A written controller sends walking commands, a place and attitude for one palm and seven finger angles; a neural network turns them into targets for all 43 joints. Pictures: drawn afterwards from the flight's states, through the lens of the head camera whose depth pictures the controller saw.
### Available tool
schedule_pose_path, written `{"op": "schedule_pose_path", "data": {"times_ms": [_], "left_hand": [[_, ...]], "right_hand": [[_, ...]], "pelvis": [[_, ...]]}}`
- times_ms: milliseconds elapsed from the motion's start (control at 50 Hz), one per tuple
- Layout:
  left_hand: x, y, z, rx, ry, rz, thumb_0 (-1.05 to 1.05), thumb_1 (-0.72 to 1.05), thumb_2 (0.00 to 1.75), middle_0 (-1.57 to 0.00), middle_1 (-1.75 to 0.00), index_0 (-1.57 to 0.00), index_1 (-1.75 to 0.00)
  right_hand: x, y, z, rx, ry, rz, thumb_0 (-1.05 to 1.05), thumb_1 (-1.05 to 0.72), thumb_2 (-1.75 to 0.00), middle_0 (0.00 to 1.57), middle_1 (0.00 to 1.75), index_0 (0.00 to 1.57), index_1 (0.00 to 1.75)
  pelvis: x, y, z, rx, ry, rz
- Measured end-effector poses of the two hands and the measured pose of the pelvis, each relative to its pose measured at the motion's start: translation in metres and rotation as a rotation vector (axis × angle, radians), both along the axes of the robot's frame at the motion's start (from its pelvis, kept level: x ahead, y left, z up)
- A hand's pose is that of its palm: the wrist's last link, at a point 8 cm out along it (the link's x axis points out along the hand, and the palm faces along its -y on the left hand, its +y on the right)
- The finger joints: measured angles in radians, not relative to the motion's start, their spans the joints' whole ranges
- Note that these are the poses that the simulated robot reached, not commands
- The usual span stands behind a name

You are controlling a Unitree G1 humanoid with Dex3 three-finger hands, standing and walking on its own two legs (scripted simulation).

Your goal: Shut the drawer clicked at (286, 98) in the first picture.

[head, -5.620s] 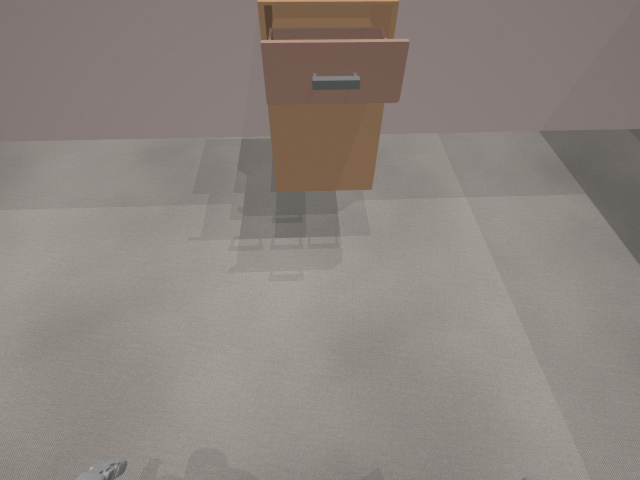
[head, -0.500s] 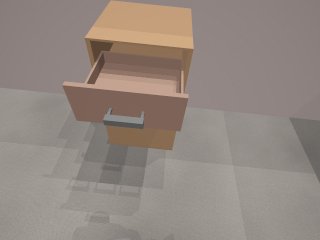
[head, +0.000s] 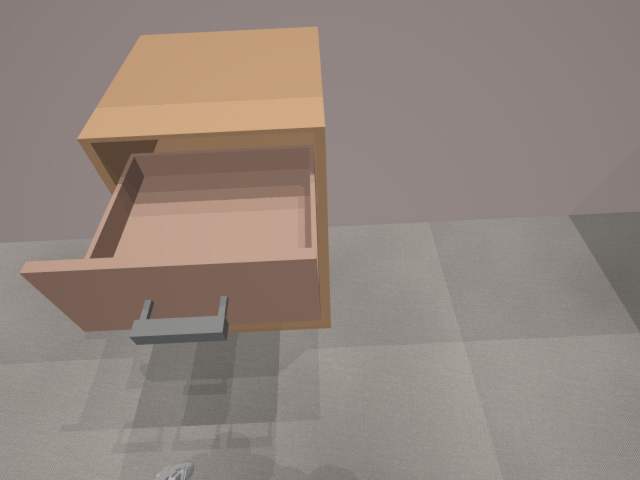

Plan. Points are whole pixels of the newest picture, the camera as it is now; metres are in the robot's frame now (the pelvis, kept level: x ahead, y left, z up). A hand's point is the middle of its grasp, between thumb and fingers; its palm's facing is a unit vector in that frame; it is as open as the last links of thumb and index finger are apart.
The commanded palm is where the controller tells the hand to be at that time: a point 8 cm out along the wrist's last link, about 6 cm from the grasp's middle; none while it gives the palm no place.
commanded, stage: come to a stop and stand still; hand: left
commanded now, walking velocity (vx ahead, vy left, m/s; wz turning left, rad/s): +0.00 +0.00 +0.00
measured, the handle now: (183, 316) +0.35 +0.22 -0.05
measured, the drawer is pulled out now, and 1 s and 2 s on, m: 0.30 0.30 0.30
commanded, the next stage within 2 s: look again from close up in 1.68 s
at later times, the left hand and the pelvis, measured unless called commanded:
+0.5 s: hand out of the picture +0.04 +0.20 -0.17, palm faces +0.06 -0.98 -0.19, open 7.3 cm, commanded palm none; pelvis +0.03 +0.02 +0.01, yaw -1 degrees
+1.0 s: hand out of the picture +0.00 +0.12 -0.17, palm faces +0.03 -0.99 -0.14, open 7.4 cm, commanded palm none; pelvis +0.01 -0.03 +0.01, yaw +0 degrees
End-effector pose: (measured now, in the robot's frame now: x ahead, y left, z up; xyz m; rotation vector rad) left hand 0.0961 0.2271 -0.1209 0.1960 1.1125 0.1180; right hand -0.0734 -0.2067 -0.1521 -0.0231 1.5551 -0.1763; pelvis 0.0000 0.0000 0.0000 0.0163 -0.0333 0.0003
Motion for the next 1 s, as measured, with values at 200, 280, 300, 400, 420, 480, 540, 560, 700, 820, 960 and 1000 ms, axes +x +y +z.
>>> {"op": "schedule_pose_path", "data": {"times_ms": [200,280,300,400,420,480,540,560,700,820,960,1000], "left_hand": [[-0.035,0.003,-0.004,0.002,0.179,0.092,-0.01,0.94,0.90,-0.20,-0.30,-0.20,-0.30],[-0.045,0.010,-0.018,-0.030,0.225,0.121,-0.01,0.92,0.90,-0.20,-0.30,-0.20,-0.30],[-0.047,0.012,-0.023,-0.038,0.234,0.127,-0.01,0.92,0.90,-0.20,-0.30,-0.20,-0.30],[-0.055,0.020,-0.028,-0.053,0.268,0.137,0.00,0.91,0.90,-0.20,-0.30,-0.20,-0.30],[-0.056,0.021,-0.027,-0.051,0.271,0.135,0.00,0.91,0.90,-0.20,-0.30,-0.20,-0.30],[-0.063,0.022,-0.023,-0.040,0.281,0.127,0.00,0.91,0.90,-0.20,-0.30,-0.20,-0.30],[-0.069,0.021,-0.020,-0.023,0.288,0.114,0.00,0.91,0.90,-0.20,-0.30,-0.20,-0.30],[-0.071,0.020,-0.018,-0.017,0.289,0.109,0.00,0.91,0.90,-0.20,-0.30,-0.20,-0.30],[-0.089,-0.003,-0.008,0.024,0.262,0.092,0.00,0.91,0.90,-0.20,-0.30,-0.20,-0.30],[-0.099,-0.028,-0.010,-0.013,0.264,0.084,0.00,0.91,0.90,-0.20,-0.30,-0.20,-0.30],[-0.099,-0.051,-0.020,-0.068,0.280,0.085,0.00,0.91,0.90,-0.20,-0.30,-0.20,-0.30],[-0.098,-0.055,-0.021,-0.078,0.290,0.085,0.00,0.91,0.90,-0.20,-0.30,-0.20,-0.30]], "right_hand": [[0.114,-0.015,0.014,-0.057,-0.172,0.069,0.00,-0.91,-0.90,0.19,0.30,0.20,0.30],[0.145,-0.014,0.016,-0.103,-0.220,0.097,0.01,-0.93,-0.90,0.19,0.30,0.20,0.30],[0.151,-0.012,0.017,-0.113,-0.233,0.103,0.01,-0.93,-0.90,0.19,0.30,0.20,0.30],[0.171,0.001,0.028,-0.131,-0.280,0.137,0.00,-0.93,-0.90,0.19,0.30,0.20,0.30],[0.174,0.002,0.029,-0.132,-0.289,0.141,0.00,-0.93,-0.90,0.19,0.30,0.20,0.30],[0.180,0.005,0.030,-0.121,-0.317,0.144,0.00,-0.92,-0.90,0.20,0.30,0.20,0.30],[0.180,0.004,0.029,-0.101,-0.343,0.134,0.00,-0.92,-0.90,0.20,0.30,0.21,0.30],[0.178,0.003,0.027,-0.093,-0.349,0.129,0.00,-0.92,-0.90,0.20,0.30,0.21,0.30],[0.140,-0.023,0.012,-0.055,-0.322,0.064,-0.01,-0.92,-0.90,0.20,0.30,0.21,0.30],[0.090,-0.048,0.011,-0.079,-0.218,0.058,-0.01,-0.93,-0.90,0.20,0.30,0.20,0.30],[0.029,-0.050,0.014,-0.079,-0.045,0.036,0.00,-0.92,-0.90,0.19,0.30,0.20,0.30],[0.016,-0.045,0.016,-0.072,-0.004,0.028,0.00,-0.92,-0.90,0.19,0.30,0.20,0.30]], "pelvis": [[0.033,0.000,0.012,-0.019,0.013,-0.003],[0.039,0.012,0.005,-0.038,0.005,-0.005],[0.040,0.015,0.003,-0.041,0.002,-0.003],[0.037,0.022,0.006,-0.017,0.002,-0.012],[0.036,0.022,0.007,-0.017,0.005,-0.013],[0.030,0.021,0.009,-0.014,0.014,-0.018],[0.022,0.017,0.009,-0.009,0.021,-0.025],[0.020,0.014,0.009,-0.007,0.022,-0.027],[0.002,-0.009,0.006,-0.003,0.007,-0.020],[-0.001,-0.023,0.009,-0.018,-0.013,-0.019],[0.003,-0.031,0.008,-0.024,-0.019,-0.010],[0.006,-0.032,0.008,-0.024,-0.015,-0.009]]}}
